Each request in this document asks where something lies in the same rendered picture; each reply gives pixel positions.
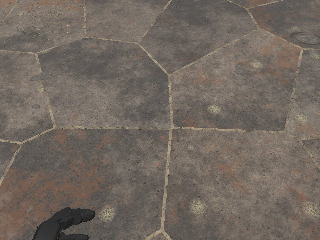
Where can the robot left hand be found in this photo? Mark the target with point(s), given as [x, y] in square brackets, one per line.
[62, 220]

